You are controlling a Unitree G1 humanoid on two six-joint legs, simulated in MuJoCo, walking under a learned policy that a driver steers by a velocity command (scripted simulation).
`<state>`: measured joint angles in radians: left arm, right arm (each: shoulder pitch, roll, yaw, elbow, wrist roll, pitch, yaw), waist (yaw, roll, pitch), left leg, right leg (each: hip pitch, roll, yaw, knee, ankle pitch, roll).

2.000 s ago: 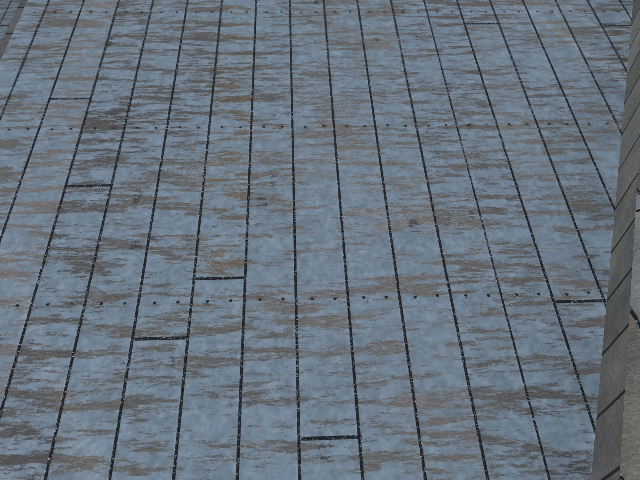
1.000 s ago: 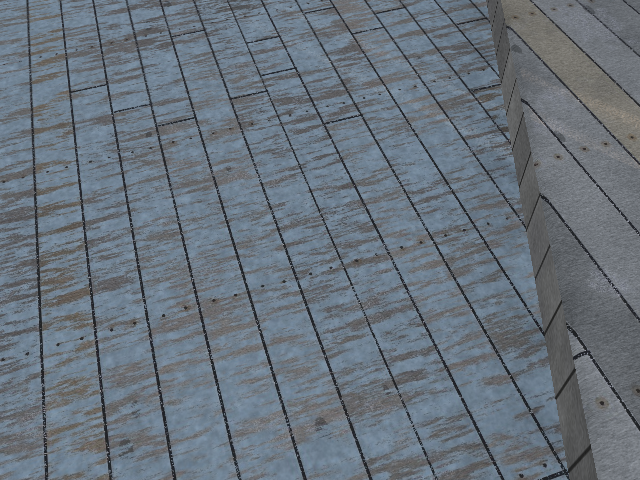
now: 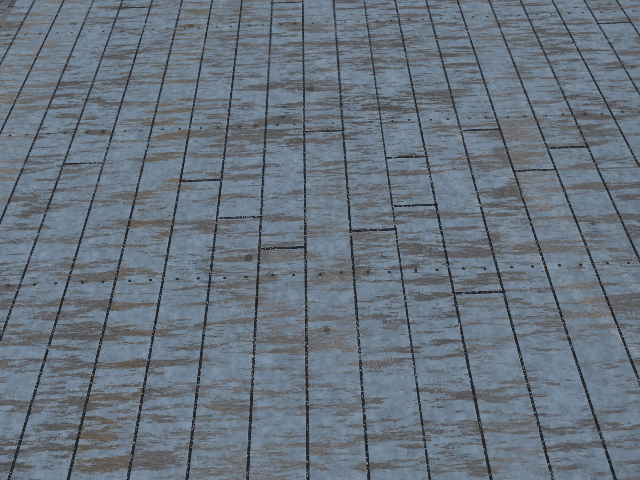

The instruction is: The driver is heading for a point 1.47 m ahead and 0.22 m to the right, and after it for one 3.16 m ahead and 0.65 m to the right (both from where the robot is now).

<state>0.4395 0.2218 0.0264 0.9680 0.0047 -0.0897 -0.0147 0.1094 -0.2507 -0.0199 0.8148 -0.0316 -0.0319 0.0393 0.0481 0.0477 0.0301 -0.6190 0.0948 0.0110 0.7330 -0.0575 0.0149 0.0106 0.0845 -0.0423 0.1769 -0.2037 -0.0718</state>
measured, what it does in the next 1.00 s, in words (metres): walks ahead, turning right: left foot, then right foot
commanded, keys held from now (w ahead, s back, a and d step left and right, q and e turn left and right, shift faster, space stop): w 0.12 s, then no key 0.10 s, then e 0.40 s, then w+e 0.12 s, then w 0.26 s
